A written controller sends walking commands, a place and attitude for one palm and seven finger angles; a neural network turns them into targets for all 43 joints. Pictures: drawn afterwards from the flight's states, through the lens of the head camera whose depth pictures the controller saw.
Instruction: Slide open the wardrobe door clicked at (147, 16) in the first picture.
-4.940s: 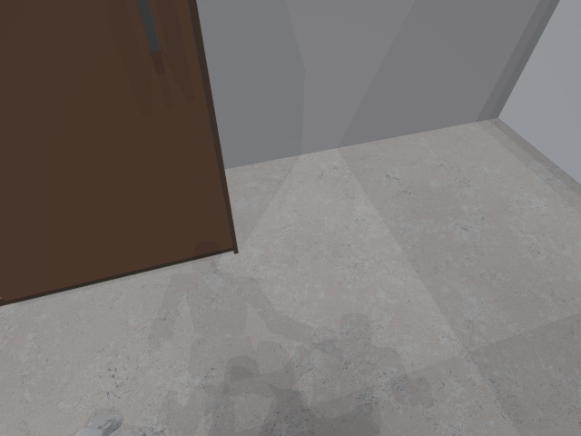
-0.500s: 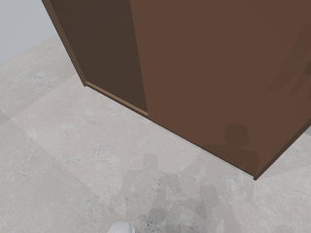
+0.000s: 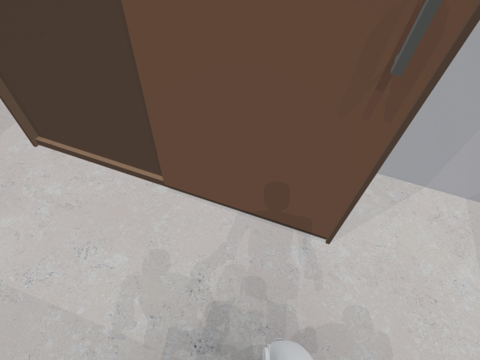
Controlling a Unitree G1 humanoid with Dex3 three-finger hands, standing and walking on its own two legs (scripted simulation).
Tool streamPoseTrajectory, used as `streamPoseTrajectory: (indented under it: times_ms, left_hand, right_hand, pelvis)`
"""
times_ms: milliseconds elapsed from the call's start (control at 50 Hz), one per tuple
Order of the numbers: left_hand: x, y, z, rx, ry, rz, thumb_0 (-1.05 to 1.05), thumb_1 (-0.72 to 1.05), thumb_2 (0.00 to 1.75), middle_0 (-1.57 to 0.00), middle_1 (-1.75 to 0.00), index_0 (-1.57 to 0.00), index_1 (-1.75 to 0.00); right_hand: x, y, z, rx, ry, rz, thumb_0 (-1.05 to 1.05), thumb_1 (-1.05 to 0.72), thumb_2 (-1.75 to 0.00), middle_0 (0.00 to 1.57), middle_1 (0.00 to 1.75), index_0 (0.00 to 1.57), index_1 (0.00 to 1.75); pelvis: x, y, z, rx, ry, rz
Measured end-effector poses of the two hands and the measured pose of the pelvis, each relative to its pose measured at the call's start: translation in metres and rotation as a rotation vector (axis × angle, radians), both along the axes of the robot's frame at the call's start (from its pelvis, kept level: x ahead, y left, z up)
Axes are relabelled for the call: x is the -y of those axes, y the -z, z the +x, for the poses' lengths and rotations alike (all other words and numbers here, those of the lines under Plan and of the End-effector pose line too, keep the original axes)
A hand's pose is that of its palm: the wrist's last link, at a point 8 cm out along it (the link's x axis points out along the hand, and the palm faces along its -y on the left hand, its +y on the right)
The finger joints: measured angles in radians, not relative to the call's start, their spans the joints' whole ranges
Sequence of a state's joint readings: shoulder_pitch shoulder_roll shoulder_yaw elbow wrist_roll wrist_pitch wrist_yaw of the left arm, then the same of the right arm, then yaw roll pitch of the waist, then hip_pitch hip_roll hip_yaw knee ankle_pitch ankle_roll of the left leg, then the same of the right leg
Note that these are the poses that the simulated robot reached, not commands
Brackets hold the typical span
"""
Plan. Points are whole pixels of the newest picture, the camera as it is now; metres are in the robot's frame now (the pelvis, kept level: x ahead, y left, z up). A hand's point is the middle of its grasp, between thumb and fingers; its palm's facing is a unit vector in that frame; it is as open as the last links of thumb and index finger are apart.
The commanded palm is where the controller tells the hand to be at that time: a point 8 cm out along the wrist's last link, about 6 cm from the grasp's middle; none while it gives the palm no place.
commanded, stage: turn to face it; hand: right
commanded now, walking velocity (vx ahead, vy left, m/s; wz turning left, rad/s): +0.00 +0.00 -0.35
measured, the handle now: (424, 13) +0.73 -0.29 +0.25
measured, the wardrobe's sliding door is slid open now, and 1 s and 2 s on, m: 0.00 0.00 0.00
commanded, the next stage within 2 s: take the last steps up to it in 0.16 s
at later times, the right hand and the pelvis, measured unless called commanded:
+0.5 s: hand out of the picture -0.01 -0.29 -0.17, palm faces +0.20 +0.96 -0.20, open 7.4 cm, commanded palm none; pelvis +0.00 -0.08 +0.01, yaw -9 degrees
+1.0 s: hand (351, 359) +0.17 -0.20 -0.16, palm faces +0.22 +0.95 -0.20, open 7.3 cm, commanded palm none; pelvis +0.12 -0.02 +0.00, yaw -11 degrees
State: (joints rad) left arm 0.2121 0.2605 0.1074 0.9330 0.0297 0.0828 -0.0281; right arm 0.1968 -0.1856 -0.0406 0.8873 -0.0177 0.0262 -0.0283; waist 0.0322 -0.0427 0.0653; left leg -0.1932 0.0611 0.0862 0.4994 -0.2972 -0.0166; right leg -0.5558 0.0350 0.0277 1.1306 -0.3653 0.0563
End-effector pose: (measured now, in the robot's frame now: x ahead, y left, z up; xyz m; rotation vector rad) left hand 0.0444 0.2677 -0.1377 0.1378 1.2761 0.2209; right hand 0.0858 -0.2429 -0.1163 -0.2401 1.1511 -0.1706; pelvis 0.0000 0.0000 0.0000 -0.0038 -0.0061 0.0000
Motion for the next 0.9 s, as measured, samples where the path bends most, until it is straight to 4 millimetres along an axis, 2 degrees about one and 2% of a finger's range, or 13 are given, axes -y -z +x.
streamPoseTrajectory:
  times_ms: [120, 260, 320, 380, 460, 540, 620, 700, 780, 840, 900]
  left_hand:
    - [0.017, -0.002, 0.027, -0.022, 0.106, 0.015, 0.01, 0.91, 0.90, -0.20, -0.30, -0.19, -0.30]
    - [0.070, -0.009, 0.080, 0.075, 0.246, 0.061, 0.01, 0.91, 0.90, -0.20, -0.30, -0.19, -0.30]
    - [0.092, -0.022, 0.089, 0.121, 0.274, 0.067, 0.01, 0.91, 0.90, -0.20, -0.30, -0.19, -0.30]
    - [0.110, -0.031, 0.087, 0.136, 0.288, 0.062, 0.01, 0.91, 0.90, -0.20, -0.30, -0.20, -0.30]
    - [0.126, -0.034, 0.072, 0.120, 0.278, 0.036, 0.00, 0.91, 0.90, -0.20, -0.30, -0.20, -0.30]
    - [0.121, -0.032, 0.049, 0.080, 0.225, 0.043, 0.00, 0.93, 0.90, -0.21, -0.30, -0.20, -0.30]
    - [0.113, -0.024, 0.016, -0.020, 0.179, 0.036, 0.00, 0.93, 0.90, -0.20, -0.30, -0.20, -0.30]
    - [0.103, -0.018, -0.019, -0.140, 0.126, 0.020, 0.00, 0.92, 0.90, -0.20, -0.30, -0.20, -0.30]
    - [0.092, -0.013, -0.045, -0.257, 0.074, -0.006, 0.00, 0.91, 0.90, -0.20, -0.30, -0.20, -0.30]
    - [0.082, -0.006, -0.052, -0.329, 0.046, -0.031, 0.01, 0.91, 0.90, -0.20, -0.30, -0.20, -0.30]
    - [0.070, 0.006, -0.045, -0.382, 0.047, -0.058, 0.01, 0.91, 0.90, -0.20, -0.30, -0.20, -0.30]
  right_hand:
    - [0.014, 0.012, -0.050, -0.065, 0.093, 0.023, 0.00, -0.90, -0.90, 0.21, 0.30, 0.20, 0.29]
    - [0.057, 0.045, -0.114, -0.195, 0.217, 0.066, 0.00, -0.90, -0.90, 0.21, 0.30, 0.20, 0.29]
    - [0.072, 0.043, -0.129, -0.245, 0.243, 0.068, 0.00, -0.91, -0.90, 0.20, 0.29, 0.20, 0.29]
    - [0.082, 0.035, -0.129, -0.235, 0.248, 0.079, 0.01, -0.91, -0.90, 0.20, 0.29, 0.20, 0.29]
    - [0.089, 0.027, -0.118, -0.190, 0.242, 0.091, 0.00, -0.91, -0.90, 0.20, 0.29, 0.20, 0.29]
    - [0.088, 0.023, -0.100, -0.156, 0.228, 0.101, 0.00, -0.91, -0.90, 0.20, 0.29, 0.20, 0.29]
    - [0.081, 0.021, -0.075, -0.132, 0.210, 0.113, 0.00, -0.91, -0.90, 0.20, 0.29, 0.20, 0.29]
    - [0.068, 0.018, -0.041, -0.109, 0.180, 0.120, 0.00, -0.91, -0.90, 0.20, 0.29, 0.20, 0.29]
    - [0.052, 0.014, 0.003, -0.076, 0.141, 0.116, 0.00, -0.91, -0.90, 0.20, 0.29, 0.20, 0.29]
    - [0.037, 0.013, 0.039, -0.043, 0.116, 0.104, 0.00, -0.91, -0.90, 0.20, 0.29, 0.20, 0.29]
    - [0.022, 0.018, 0.068, 0.009, 0.117, 0.085, 0.00, -0.91, -0.90, 0.20, 0.29, 0.20, 0.29]
  pelvis:
    - [0.012, 0.001, -0.002, 0.004, 0.072, -0.010]
    - [0.048, 0.015, -0.007, -0.002, 0.119, 0.003]
    - [0.059, 0.008, -0.009, 0.005, 0.120, 0.028]
    - [0.067, -0.002, -0.008, 0.009, 0.136, 0.043]
    - [0.075, -0.010, -0.003, 0.009, 0.152, 0.046]
    - [0.079, -0.013, 0.006, 0.010, 0.161, 0.037]
    - [0.077, -0.013, 0.017, 0.011, 0.167, 0.024]
    - [0.070, -0.012, 0.032, 0.012, 0.169, 0.015]
    - [0.058, -0.010, 0.052, 0.010, 0.164, 0.007]
    - [0.044, -0.005, 0.071, 0.007, 0.158, 0.002]
    - [0.028, 0.007, 0.093, 0.010, 0.167, 0.000]
